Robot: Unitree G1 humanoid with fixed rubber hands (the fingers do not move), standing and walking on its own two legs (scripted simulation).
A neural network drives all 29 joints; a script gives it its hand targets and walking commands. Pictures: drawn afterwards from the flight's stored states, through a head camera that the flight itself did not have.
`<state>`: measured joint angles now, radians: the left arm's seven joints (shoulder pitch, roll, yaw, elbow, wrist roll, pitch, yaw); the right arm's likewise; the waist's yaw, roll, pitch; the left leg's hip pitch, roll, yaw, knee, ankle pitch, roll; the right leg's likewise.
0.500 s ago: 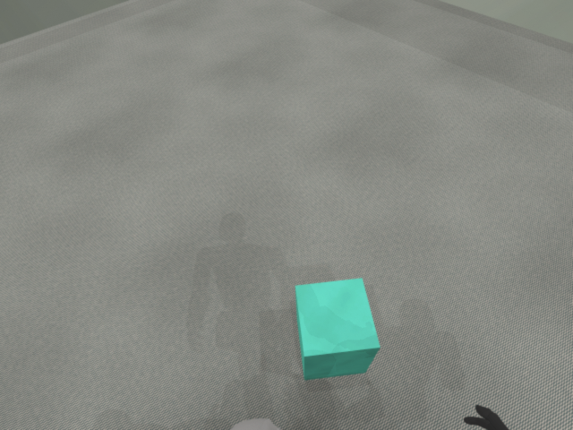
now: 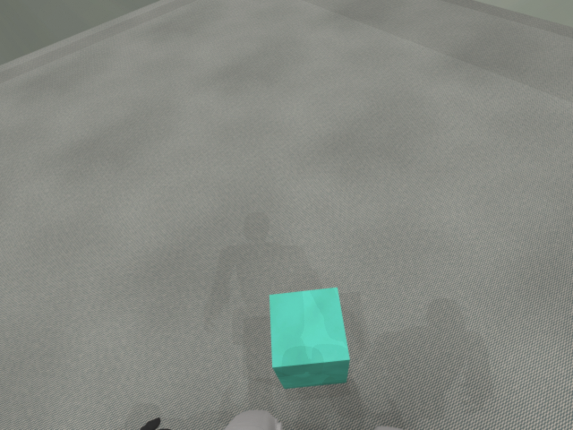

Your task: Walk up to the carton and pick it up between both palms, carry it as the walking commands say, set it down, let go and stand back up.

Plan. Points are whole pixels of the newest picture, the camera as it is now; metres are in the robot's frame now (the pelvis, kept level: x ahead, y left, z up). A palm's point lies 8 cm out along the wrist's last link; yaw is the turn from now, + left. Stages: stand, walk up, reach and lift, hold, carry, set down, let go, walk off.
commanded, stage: walk up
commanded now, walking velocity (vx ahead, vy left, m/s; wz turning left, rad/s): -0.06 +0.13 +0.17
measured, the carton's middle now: (309, 340) +0.41 +0.03 -0.63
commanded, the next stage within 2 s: stand in 0.78 s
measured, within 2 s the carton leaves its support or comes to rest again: neither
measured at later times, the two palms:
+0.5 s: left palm out of the picture +0.04 +0.27 -0.14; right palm out of the picture +0.08 -0.20 -0.12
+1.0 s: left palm out of the picture +0.03 +0.25 -0.13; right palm out of the picture +0.02 -0.21 -0.14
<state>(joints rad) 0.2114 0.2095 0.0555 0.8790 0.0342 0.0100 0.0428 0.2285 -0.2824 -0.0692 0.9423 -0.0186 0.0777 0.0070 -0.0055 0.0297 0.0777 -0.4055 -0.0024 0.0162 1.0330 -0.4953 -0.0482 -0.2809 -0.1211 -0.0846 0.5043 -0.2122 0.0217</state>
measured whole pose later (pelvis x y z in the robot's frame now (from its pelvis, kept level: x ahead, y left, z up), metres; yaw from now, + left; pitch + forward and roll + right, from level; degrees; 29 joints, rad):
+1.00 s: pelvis +0.01 +0.02 +0.00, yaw +0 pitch +0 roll +0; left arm 0.29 0.18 0.01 1.00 0.01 0.00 0.03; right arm 0.29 -0.18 -0.02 1.02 0.01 0.02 -0.02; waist 0.01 0.00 0.00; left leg -0.14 0.03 0.04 0.39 -0.26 -0.01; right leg -0.18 0.00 -0.04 0.40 -0.22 -0.01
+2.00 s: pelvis -0.08 +0.02 -0.09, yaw +1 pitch +25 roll +1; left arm -0.62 0.19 0.21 0.71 -0.03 0.34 0.02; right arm -0.65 -0.22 -0.16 0.73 0.00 0.36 -0.02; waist 0.02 -0.01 0.02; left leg -1.12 0.00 0.00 1.05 -0.36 -0.01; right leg -1.16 -0.01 0.01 1.05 -0.33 0.00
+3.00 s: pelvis -0.09 +0.02 -0.21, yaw +2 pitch +50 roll +1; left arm -1.11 0.20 0.35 0.87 0.03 0.11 0.07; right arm -1.15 -0.27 -0.32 0.93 -0.03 0.11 -0.03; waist 0.01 -0.01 -0.10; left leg -1.88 -0.03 -0.02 1.47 -0.46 -0.03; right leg -1.91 0.02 0.03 1.46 -0.42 0.01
